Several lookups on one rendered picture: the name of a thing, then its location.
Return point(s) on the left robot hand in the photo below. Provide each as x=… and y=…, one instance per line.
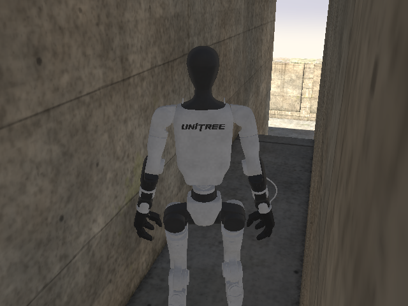
x=141, y=221

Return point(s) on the robot head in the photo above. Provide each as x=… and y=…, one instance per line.
x=203, y=66

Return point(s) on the robot right thigh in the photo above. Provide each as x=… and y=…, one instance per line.
x=232, y=228

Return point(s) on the right robot hand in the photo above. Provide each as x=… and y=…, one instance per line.
x=267, y=220

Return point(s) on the robot left upper arm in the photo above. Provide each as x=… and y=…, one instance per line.
x=162, y=118

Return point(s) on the robot right upper arm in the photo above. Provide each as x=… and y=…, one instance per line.
x=244, y=117

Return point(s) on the right robot forearm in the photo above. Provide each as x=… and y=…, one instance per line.
x=260, y=191

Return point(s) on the left robot forearm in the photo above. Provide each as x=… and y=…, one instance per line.
x=147, y=190

